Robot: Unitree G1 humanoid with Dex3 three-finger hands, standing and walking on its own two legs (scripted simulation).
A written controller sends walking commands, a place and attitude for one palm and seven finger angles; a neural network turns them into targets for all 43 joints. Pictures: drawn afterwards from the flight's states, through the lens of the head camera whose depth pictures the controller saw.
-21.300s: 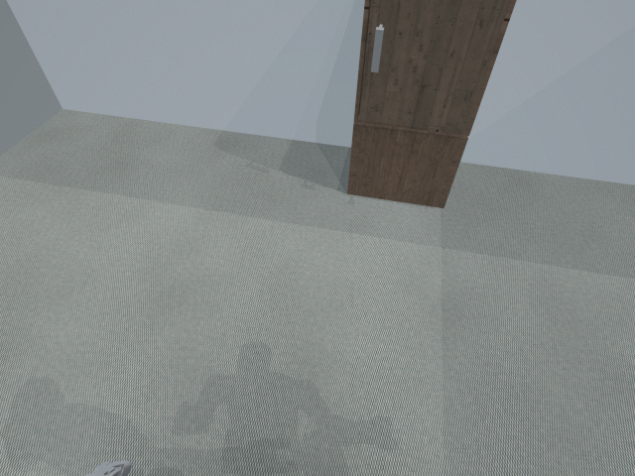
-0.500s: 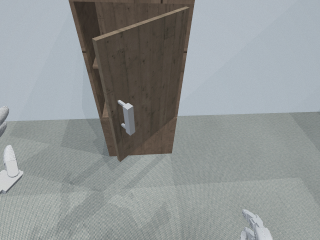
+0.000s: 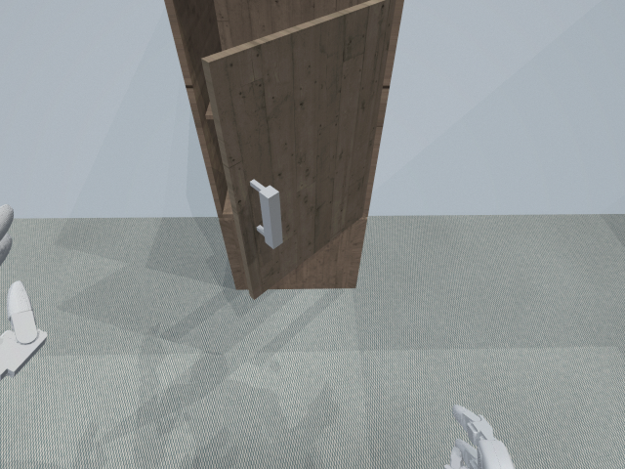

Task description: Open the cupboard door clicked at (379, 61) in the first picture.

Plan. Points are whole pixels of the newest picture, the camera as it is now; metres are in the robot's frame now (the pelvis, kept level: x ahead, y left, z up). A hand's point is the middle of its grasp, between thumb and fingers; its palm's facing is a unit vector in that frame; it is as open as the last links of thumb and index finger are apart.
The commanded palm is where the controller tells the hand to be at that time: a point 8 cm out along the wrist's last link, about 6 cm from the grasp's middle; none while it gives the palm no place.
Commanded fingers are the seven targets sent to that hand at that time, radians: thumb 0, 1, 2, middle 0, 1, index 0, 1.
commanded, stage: let the arm hang, fingers relaxed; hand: left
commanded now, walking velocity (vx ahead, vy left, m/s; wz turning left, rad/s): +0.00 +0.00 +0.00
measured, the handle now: (264, 213) +0.57 +0.12 -0.05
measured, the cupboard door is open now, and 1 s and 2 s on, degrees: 44 44 44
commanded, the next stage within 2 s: look to check the result in 1.10 s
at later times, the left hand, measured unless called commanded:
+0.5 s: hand out of the picture -0.04 +0.20 -0.17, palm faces +0.07 -0.97 -0.22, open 7.1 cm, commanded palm none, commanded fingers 0.00 0.90 0.90 -0.20 -0.30 -0.20 -0.30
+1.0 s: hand out of the picture -0.03 +0.18 -0.17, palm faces +0.07 -0.98 -0.16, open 7.3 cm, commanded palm none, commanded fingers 0.00 0.90 0.90 -0.20 -0.30 -0.20 -0.30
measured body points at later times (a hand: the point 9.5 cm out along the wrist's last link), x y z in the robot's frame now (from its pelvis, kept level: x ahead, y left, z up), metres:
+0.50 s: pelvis -0.01 +0.01 +0.01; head +0.01 +0.02 +0.46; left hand -0.04 +0.26 -0.15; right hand +0.00 -0.21 -0.15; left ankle +0.02 +0.13 -0.73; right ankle -0.01 -0.08 -0.73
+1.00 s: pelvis -0.02 +0.02 +0.01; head -0.01 +0.02 +0.46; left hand -0.03 +0.23 -0.15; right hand -0.03 -0.18 -0.15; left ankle +0.02 +0.13 -0.73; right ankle -0.01 -0.08 -0.73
